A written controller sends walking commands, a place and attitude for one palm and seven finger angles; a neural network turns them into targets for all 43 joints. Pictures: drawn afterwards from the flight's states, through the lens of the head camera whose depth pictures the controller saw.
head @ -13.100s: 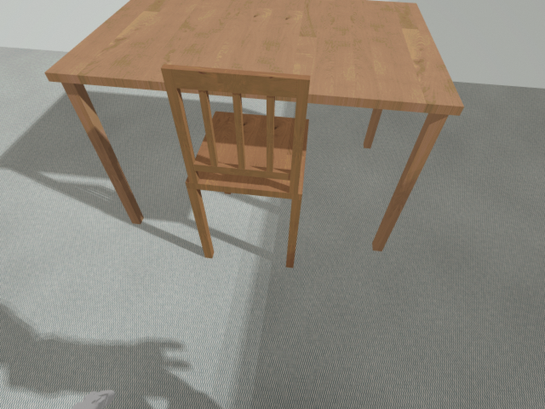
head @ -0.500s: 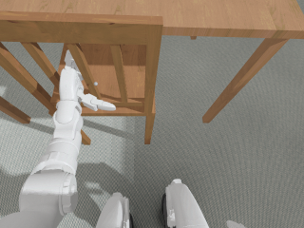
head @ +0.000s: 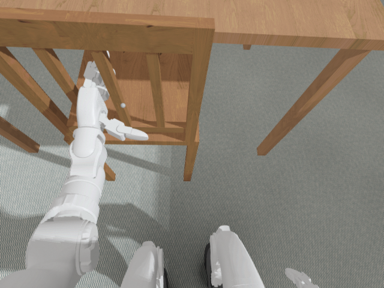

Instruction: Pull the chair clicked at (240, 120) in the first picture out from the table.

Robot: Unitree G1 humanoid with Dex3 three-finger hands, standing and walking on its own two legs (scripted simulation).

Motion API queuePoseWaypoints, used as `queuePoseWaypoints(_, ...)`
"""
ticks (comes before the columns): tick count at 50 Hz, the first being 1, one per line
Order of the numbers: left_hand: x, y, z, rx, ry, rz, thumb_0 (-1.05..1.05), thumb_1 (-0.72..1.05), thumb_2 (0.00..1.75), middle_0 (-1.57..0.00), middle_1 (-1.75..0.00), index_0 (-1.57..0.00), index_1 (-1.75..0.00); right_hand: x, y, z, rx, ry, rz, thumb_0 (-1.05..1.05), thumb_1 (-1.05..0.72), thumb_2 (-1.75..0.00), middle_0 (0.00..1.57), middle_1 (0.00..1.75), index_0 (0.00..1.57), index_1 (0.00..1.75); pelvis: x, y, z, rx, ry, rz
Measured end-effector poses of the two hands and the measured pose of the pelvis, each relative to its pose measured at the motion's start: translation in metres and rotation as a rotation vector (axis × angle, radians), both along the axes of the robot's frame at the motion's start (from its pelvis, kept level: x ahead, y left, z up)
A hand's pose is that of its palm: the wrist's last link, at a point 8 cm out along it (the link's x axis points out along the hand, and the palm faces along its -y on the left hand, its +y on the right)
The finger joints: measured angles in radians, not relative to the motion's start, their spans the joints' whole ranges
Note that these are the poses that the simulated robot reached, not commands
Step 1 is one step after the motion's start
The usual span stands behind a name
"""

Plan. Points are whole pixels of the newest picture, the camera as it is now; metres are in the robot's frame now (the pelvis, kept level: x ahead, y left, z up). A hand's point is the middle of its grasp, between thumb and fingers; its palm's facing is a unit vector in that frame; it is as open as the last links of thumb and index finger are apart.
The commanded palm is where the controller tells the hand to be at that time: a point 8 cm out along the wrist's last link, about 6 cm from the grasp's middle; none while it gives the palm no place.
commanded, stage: hook a spindle and tug to test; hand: left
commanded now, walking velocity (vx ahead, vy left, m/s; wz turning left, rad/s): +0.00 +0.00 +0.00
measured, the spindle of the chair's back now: (115, 94) +0.50 +0.13 +0.02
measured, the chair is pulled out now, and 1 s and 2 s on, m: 0.00 0.01 0.08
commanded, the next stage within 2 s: step backward, pulling the chair out in 1.28 s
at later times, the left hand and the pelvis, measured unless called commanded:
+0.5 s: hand (128, 103) +0.48 +0.10 +0.02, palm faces -0.02 -1.00 -0.03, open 8.4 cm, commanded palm +0.45 +0.14 +0.03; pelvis +0.00 +0.00 +0.00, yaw +0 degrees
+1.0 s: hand (129, 110) +0.46 +0.10 +0.03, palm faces -0.04 -1.00 -0.02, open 5.0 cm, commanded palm +0.42 +0.15 +0.03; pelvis +0.02 -0.01 +0.01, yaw +0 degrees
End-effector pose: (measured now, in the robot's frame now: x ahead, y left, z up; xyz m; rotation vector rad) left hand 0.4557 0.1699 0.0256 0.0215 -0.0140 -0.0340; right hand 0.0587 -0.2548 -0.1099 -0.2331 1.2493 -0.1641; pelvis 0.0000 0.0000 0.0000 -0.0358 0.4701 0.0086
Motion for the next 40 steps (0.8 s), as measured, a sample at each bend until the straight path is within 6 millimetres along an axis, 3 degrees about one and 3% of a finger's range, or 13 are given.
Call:
queuePoseWaypoints(10,0.004,-0.011,-0.002,-0.006,0.038,-0.017,-0.01,-0.45,0.32,-0.28,-0.77,-0.28,-0.77,-0.005,0.003,-0.001,0.011,0.023,-0.01,0.01,-0.9,-0.9,0.2,0.3,0.2,0.3,0.001,0.0,0.001,-0.001,0.001,0.002)
queuePoseWaypoints(21,0.004,-0.011,-0.002,0.011,0.026,0.01,-0.01,-0.01,0.51,-0.45,-1.3,-0.44,-1.29,-0.009,-0.002,-0.001,0.01,0.037,-0.009,0.01,-0.9,-0.9,0.2,0.3,0.2,0.3,0.003,-0.003,0.001,0.003,0.001,0.002)
queuePoseWaypoints(33,0.004,-0.011,-0.001,0.006,0.042,0.017,0.01,0.63,0.79,-0.48,-1.44,-0.46,-1.44,-0.002,-0.007,0.001,0.011,0.024,-0.01,0.01,-0.9,-0.9,0.2,0.3,0.2,0.3,0.006,-0.007,0.004,0.005,0.002,0.0)
queuePoseWaypoints(40,-0.003,-0.012,0.003,0.001,0.039,0.014,0.01,0.78,0.84,-0.46,-1.45,-0.44,-1.45,0.009,-0.005,0.005,0.026,-0.001,-0.014,0.01,-0.9,-0.9,0.2,0.3,0.2,0.3,0.012,-0.007,0.009,0.007,-0.002,-0.005)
